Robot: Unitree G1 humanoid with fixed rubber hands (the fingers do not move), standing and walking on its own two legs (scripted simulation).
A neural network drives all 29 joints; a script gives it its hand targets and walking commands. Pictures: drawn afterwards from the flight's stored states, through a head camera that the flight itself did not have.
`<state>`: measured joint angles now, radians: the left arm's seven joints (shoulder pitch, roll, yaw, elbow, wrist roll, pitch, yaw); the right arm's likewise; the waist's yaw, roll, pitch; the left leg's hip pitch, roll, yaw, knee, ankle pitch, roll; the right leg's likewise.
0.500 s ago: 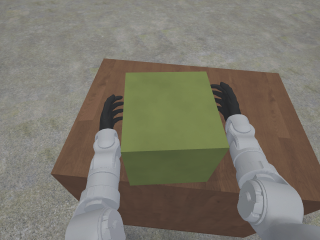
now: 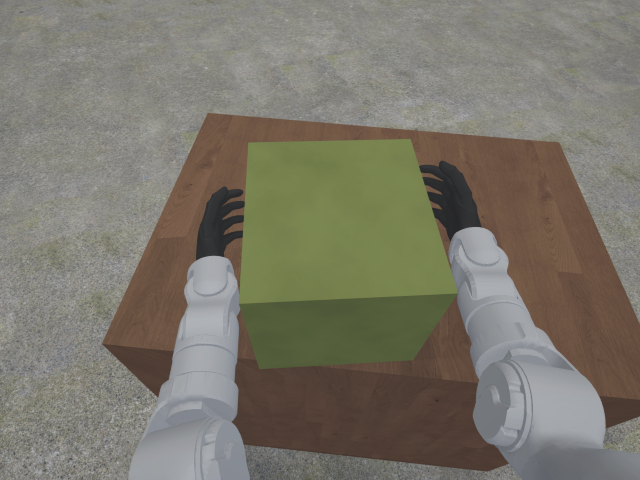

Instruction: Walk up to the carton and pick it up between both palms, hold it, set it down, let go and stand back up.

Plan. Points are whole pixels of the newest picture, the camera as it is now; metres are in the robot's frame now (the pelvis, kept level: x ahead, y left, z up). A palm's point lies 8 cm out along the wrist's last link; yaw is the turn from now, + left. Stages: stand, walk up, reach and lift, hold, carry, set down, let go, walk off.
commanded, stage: reach and lift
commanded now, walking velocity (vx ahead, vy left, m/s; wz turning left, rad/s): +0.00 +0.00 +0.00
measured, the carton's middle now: (333, 255) +0.40 +0.04 +0.02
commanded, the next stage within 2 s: none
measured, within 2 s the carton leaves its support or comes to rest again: leaves its support in 0.66 s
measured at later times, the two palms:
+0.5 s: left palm (211, 254) +0.36 +0.19 +0.06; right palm (458, 233) +0.41 -0.12 +0.09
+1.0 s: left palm (199, 237) +0.34 +0.19 +0.11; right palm (477, 231) +0.38 -0.12 +0.13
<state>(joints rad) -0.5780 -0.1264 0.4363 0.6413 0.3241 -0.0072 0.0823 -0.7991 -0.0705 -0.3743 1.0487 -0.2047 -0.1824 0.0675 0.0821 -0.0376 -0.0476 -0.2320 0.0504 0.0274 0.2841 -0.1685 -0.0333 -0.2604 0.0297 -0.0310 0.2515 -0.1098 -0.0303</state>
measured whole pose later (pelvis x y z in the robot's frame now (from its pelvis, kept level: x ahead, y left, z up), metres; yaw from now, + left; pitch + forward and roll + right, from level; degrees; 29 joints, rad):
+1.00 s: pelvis -0.02 +0.01 +0.00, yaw +2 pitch -1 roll +0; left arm -0.61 -0.04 0.31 0.57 0.24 0.25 0.07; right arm -0.74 -0.05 -0.26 0.91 -0.04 0.01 -0.04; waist 0.00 -0.04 -0.03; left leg -0.13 0.02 0.00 0.29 -0.15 -0.01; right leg -0.13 0.00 -0.07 0.24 -0.10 -0.01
